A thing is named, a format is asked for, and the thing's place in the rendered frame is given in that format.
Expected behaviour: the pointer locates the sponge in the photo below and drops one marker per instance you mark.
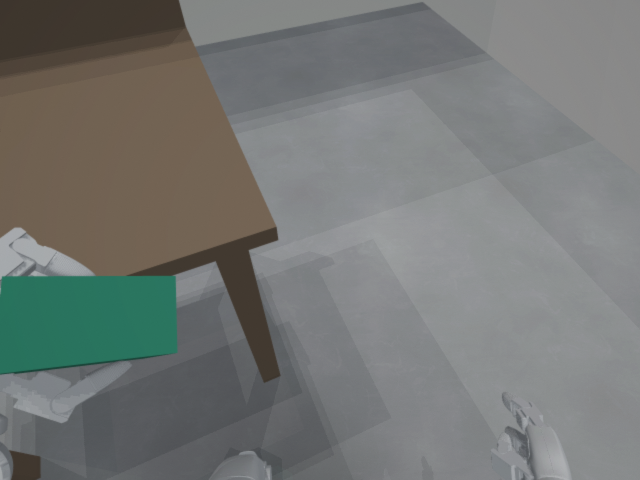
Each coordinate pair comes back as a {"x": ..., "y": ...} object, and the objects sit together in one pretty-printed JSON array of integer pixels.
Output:
[{"x": 54, "y": 322}]

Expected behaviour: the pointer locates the robot right hand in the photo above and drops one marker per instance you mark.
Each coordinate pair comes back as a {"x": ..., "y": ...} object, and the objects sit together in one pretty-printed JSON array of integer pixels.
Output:
[{"x": 539, "y": 453}]

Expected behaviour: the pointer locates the left robot thigh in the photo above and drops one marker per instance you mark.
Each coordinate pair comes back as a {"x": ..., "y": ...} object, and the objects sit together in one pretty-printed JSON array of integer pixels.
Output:
[{"x": 243, "y": 467}]

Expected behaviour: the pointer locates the table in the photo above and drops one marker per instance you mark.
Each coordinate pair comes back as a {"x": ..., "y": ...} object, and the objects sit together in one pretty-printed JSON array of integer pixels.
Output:
[{"x": 116, "y": 151}]

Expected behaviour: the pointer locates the robot left hand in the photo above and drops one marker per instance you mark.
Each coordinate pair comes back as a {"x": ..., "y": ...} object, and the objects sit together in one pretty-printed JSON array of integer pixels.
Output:
[{"x": 48, "y": 395}]

